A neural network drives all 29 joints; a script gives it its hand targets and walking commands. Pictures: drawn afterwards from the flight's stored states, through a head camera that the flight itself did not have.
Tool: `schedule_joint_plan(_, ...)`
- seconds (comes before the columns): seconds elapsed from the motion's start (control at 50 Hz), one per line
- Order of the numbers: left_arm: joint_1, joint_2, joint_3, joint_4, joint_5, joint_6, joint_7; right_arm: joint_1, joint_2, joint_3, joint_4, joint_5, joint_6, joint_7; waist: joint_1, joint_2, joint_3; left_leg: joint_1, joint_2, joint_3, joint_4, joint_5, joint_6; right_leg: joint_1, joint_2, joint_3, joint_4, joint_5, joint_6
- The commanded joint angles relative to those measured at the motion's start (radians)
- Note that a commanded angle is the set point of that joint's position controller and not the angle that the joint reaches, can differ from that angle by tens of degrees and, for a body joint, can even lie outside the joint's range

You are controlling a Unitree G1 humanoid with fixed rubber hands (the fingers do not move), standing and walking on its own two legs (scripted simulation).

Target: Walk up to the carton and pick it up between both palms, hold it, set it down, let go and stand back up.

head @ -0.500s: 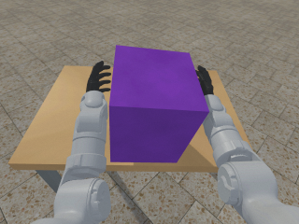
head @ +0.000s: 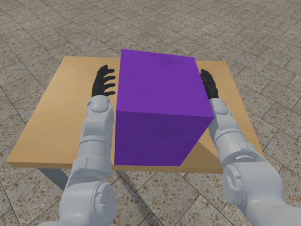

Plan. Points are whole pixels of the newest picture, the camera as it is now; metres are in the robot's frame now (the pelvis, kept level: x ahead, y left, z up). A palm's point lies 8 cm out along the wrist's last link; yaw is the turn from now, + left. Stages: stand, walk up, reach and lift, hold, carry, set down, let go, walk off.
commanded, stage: set down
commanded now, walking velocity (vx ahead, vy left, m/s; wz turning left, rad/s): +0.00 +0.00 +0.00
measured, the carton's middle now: (153, 112) +0.41 +0.01 +0.07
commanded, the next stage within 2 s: none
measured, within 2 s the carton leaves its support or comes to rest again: rests again in 0.96 s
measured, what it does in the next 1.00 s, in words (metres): stands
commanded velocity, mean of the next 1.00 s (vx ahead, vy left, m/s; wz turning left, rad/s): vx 0.00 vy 0.00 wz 0.00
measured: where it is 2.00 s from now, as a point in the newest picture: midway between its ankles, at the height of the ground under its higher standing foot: outside the picture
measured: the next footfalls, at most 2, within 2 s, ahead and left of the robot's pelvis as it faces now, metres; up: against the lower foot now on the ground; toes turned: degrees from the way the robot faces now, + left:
none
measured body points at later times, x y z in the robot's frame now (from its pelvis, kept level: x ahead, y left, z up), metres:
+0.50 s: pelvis +0.01 +0.00 +0.00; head +0.07 +0.00 +0.45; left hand +0.43 +0.16 +0.11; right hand +0.47 -0.14 +0.09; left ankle -0.01 +0.16 -0.75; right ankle -0.01 -0.07 -0.75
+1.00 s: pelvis +0.01 +0.00 +0.00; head +0.07 +0.00 +0.45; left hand +0.43 +0.17 +0.10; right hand +0.47 -0.13 +0.09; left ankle -0.01 +0.16 -0.75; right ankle -0.01 -0.07 -0.75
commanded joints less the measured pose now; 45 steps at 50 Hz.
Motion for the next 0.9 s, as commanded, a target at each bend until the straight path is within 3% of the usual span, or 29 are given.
schedule_joint_plan(0.0, -0.551, -0.489, -0.167, -0.051, 0.007, -0.136, -0.068, -0.704, 0.471, 0.146, -0.261, -0.131, -0.11, 0.163, 0.207, -0.023, -0.734, 0.096, -0.009, 0.136, 0.044, 0.474, 0.023, 0.179, 0.004, 0.017, 0.008, 0.656, 0.113)
schedule_joint_plan(0.02, -0.548, -0.493, -0.167, -0.024, 0.016, -0.139, -0.068, -0.715, 0.46, 0.109, -0.267, -0.144, -0.122, 0.164, 0.171, -0.018, -0.745, 0.086, -0.004, 0.133, 0.045, 0.446, 0.017, 0.163, 0.003, 0.004, 0.009, 0.645, 0.109)
schedule_joint_plan(0.06, -0.52, -0.508, -0.185, -0.001, 0.002, -0.146, -0.077, -0.684, 0.476, 0.107, -0.242, -0.162, -0.123, 0.153, 0.15, -0.024, -0.742, 0.028, -0.008, 0.134, 0.037, 0.428, 0.021, 0.204, -0.013, 0.017, 0.022, 0.719, 0.12)
schedule_joint_plan(0.08, -0.527, -0.511, -0.191, -0.012, -0.004, -0.156, -0.071, -0.708, 0.479, 0.121, -0.269, -0.16, -0.136, 0.152, 0.166, -0.034, -0.791, 0.036, 0.0, 0.125, 0.051, 0.472, 0.017, 0.198, -0.006, 0.007, 0.033, 0.751, 0.12)
schedule_joint_plan(0.12, -0.527, -0.483, -0.14, 0.027, 0.03, -0.134, -0.085, -0.672, 0.438, 0.071, -0.214, -0.172, -0.109, 0.163, 0.151, -0.015, -0.65, 0.012, 0.002, 0.135, 0.019, 0.372, 0.03, 0.17, -0.015, 0.017, 0.018, 0.643, 0.116)
schedule_joint_plan(0.14, -0.505, -0.47, -0.109, 0.033, 0.039, -0.13, -0.08, -0.666, 0.453, 0.096, -0.236, -0.17, -0.112, 0.162, 0.191, -0.047, -0.669, -0.002, -0.003, 0.141, 0.022, 0.388, 0.034, 0.215, -0.011, 0.012, 0.029, 0.659, 0.123)
schedule_joint_plan(0.18, -0.532, -0.469, -0.142, -0.015, 0.026, -0.14, -0.077, -0.669, 0.462, 0.121, -0.218, -0.158, -0.11, 0.164, 0.185, -0.025, -0.717, 0.013, -0.007, 0.15, 0.037, 0.435, 0.03, 0.207, -0.01, 0.009, 0.038, 0.696, 0.119)
schedule_joint_plan(0.24, -0.489, -0.516, -0.176, -0.019, 0.026, -0.157, -0.076, -0.629, 0.456, 0.111, -0.208, -0.167, -0.138, 0.156, 0.144, -0.01, -0.773, 0.038, -0.004, 0.127, 0.071, 0.52, 0.009, 0.173, -0.001, 0.002, 0.059, 0.821, 0.123)
schedule_joint_plan(0.26, -0.511, -0.518, -0.166, -0.031, 0.028, -0.163, -0.076, -0.648, 0.482, 0.14, -0.224, -0.164, -0.141, 0.154, 0.173, -0.028, -0.759, 0.029, -0.005, 0.129, 0.062, 0.508, 0.013, 0.201, -0.003, 0.01, 0.053, 0.807, 0.124)
schedule_joint_plan(0.3, -0.475, -0.535, -0.191, -0.002, 0.026, -0.16, -0.072, -0.668, 0.472, 0.122, -0.233, -0.169, -0.153, 0.16, 0.164, -0.009, -0.762, 0.001, -0.002, 0.122, 0.055, 0.482, 0.009, 0.184, -0.011, 0.007, 0.053, 0.794, 0.119)
schedule_joint_plan(0.32, -0.46, -0.513, -0.148, 0.01, 0.037, -0.158, -0.075, -0.642, 0.47, 0.137, -0.216, -0.174, -0.142, 0.161, 0.19, -0.033, -0.718, 0.006, -0.005, 0.142, 0.05, 0.467, 0.024, 0.188, -0.013, 0.017, 0.053, 0.799, 0.126)
schedule_joint_plan(0.36, -0.494, -0.486, -0.153, 0.032, 0.032, -0.168, -0.083, -0.606, 0.434, 0.073, -0.16, -0.206, -0.128, 0.17, 0.145, -0.039, -0.687, 0.019, 0.001, 0.141, 0.043, 0.438, 0.022, 0.156, -0.005, 0.006, 0.022, 0.67, 0.112)
schedule_joint_plan(0.38, -0.465, -0.501, -0.137, 0.025, 0.045, -0.168, -0.079, -0.623, 0.456, 0.097, -0.19, -0.183, -0.137, 0.166, 0.173, -0.029, -0.713, 0.047, 0.005, 0.141, 0.053, 0.465, 0.018, 0.145, -0.003, 0.011, 0.027, 0.716, 0.111)
schedule_joint_plan(0.4, -0.457, -0.504, -0.135, 0.021, 0.065, -0.162, -0.082, -0.567, 0.458, 0.083, -0.142, -0.199, -0.124, 0.167, 0.16, 0.0, -0.693, 0.046, -0.001, 0.138, 0.048, 0.465, 0.022, 0.156, -0.015, 0.018, 0.024, 0.715, 0.11)
schedule_joint_plan(0.42, -0.482, -0.498, -0.148, -0.001, 0.044, -0.157, -0.08, -0.596, 0.453, 0.084, -0.164, -0.176, -0.134, 0.167, 0.175, 0.009, -0.686, 0.039, -0.002, 0.137, 0.045, 0.47, 0.015, 0.148, -0.003, 0.004, 0.018, 0.65, 0.103)
schedule_joint_plan(0.46, -0.493, -0.515, -0.159, 0.005, 0.035, -0.17, -0.081, -0.586, 0.463, 0.079, -0.142, -0.199, -0.131, 0.163, 0.147, -0.019, -0.671, 0.027, -0.004, 0.129, 0.042, 0.456, 0.018, 0.156, -0.01, 0.011, 0.019, 0.673, 0.098)
schedule_joint_plan(0.48, -0.437, -0.511, -0.146, 0.011, 0.054, -0.159, -0.081, -0.584, 0.476, 0.096, -0.15, -0.181, -0.129, 0.167, 0.177, -0.011, -0.654, 0.042, 0.0, 0.135, 0.043, 0.47, 0.02, 0.167, -0.007, 0.01, 0.022, 0.69, 0.105)
schedule_joint_plan(0.52, -0.444, -0.512, -0.143, 0.044, 0.053, -0.163, -0.085, -0.582, 0.452, 0.045, -0.166, -0.213, -0.132, 0.166, 0.138, -0.001, -0.641, 0.065, 0.01, 0.131, 0.059, 0.482, 0.016, 0.099, 0.0, 0.005, 0.004, 0.643, 0.096)
schedule_joint_plan(0.54, -0.439, -0.506, -0.119, 0.066, 0.065, -0.157, -0.096, -0.575, 0.451, 0.056, -0.166, -0.212, -0.13, 0.166, 0.158, -0.027, -0.642, 0.023, -0.006, 0.143, 0.051, 0.454, 0.024, 0.157, -0.008, 0.016, 0.006, 0.666, 0.096)
schedule_joint_plan(0.6, -0.509, -0.484, -0.098, 0.046, 0.085, -0.19, -0.092, -0.578, 0.472, 0.02, -0.137, -0.24, -0.135, 0.169, 0.155, -0.013, -0.67, -0.037, -0.015, 0.159, 0.032, 0.37, 0.024, 0.192, -0.015, 0.029, 0.023, 0.639, 0.1)
schedule_joint_plan(0.62, -0.463, -0.495, -0.1, 0.023, 0.081, -0.193, -0.087, -0.565, 0.489, 0.044, -0.149, -0.225, -0.138, 0.171, 0.176, -0.006, -0.663, -0.013, -0.009, 0.161, 0.034, 0.408, 0.029, 0.179, -0.014, 0.03, 0.026, 0.672, 0.105)
schedule_joint_plan(0.68, -0.458, -0.476, -0.08, 0.077, 0.076, -0.188, -0.091, -0.589, 0.466, 0.042, -0.147, -0.221, -0.136, 0.177, 0.174, -0.049, -0.619, -0.011, -0.003, 0.146, 0.038, 0.422, 0.034, 0.167, -0.004, 0.015, 0.028, 0.653, 0.111)
schedule_joint_plan(0.72, -0.462, -0.483, -0.075, 0.061, 0.092, -0.191, -0.099, -0.528, 0.486, 0.02, -0.106, -0.242, -0.126, 0.177, 0.155, -0.021, -0.593, -0.044, -0.012, 0.155, 0.013, 0.376, 0.037, 0.206, -0.013, 0.033, 0.03, 0.658, 0.111)
schedule_joint_plan(0.76, -0.459, -0.479, -0.073, 0.09, 0.083, -0.193, -0.102, -0.524, 0.466, -0.001, -0.121, -0.251, -0.121, 0.173, 0.144, -0.043, -0.568, -0.04, -0.007, 0.147, 0.015, 0.365, 0.036, 0.201, -0.009, 0.016, 0.03, 0.623, 0.118)
schedule_joint_plan(0.78, -0.439, -0.493, -0.078, 0.071, 0.095, -0.205, -0.103, -0.527, 0.497, 0.014, -0.135, -0.249, -0.129, 0.174, 0.147, -0.018, -0.609, -0.041, -0.012, 0.155, 0.005, 0.354, 0.031, 0.238, -0.02, 0.03, 0.026, 0.676, 0.113)
schedule_joint_plan(0.8, -0.422, -0.513, -0.088, 0.093, 0.085, -0.209, -0.099, -0.555, 0.497, 0.038, -0.174, -0.246, -0.147, 0.17, 0.159, -0.037, -0.639, -0.041, -0.01, 0.143, 0.025, 0.418, 0.026, 0.221, -0.011, 0.016, 0.041, 0.712, 0.119)
schedule_joint_plan(0.84, -0.422, -0.517, -0.099, 0.076, 0.08, -0.213, -0.099, -0.507, 0.471, -0.002, -0.108, -0.267, -0.138, 0.176, 0.127, -0.024, -0.603, 0.032, 0.002, 0.14, 0.034, 0.43, 0.023, 0.14, -0.001, 0.008, 0.024, 0.647, 0.106)
schedule_joint_plan(0.86, -0.407, -0.5, -0.081, 0.087, 0.098, -0.208, -0.099, -0.493, 0.47, 0.019, -0.106, -0.264, -0.138, 0.182, 0.165, -0.023, -0.571, 0.02, 0.0, 0.14, 0.035, 0.458, 0.018, 0.162, -0.002, 0.005, 0.011, 0.634, 0.106)
schedule_joint_plan(0.88, -0.442, -0.494, -0.073, 0.058, 0.1, -0.206, -0.096, -0.512, 0.464, -0.007, -0.099, -0.258, -0.134, 0.184, 0.155, 0.007, -0.584, 0.014, -0.009, 0.152, 0.027, 0.417, 0.022, 0.152, -0.01, 0.018, 0.013, 0.635, 0.103)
